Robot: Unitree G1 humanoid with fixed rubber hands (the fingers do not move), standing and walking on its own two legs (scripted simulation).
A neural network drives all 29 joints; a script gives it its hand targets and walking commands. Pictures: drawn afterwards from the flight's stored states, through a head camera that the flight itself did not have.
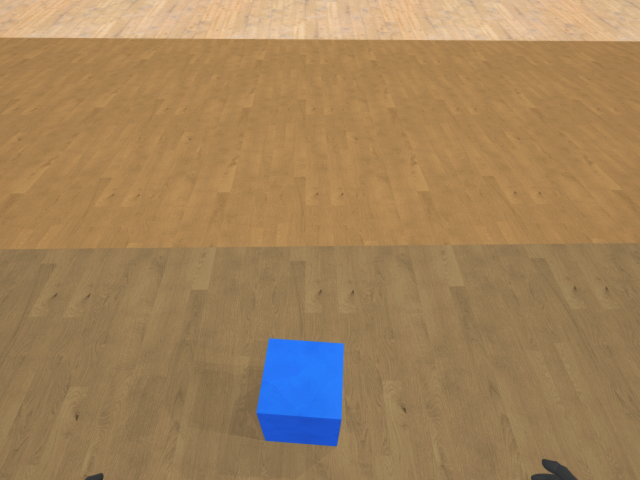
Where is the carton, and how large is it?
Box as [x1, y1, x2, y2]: [256, 338, 343, 445]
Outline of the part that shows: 269,338 256,412 265,440 336,445 341,419 343,344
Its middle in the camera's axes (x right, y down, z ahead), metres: -0.05 +0.45 +1.11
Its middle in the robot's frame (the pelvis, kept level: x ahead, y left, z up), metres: +0.46 +0.04 -0.66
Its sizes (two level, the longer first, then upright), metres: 0.210 0.200 0.250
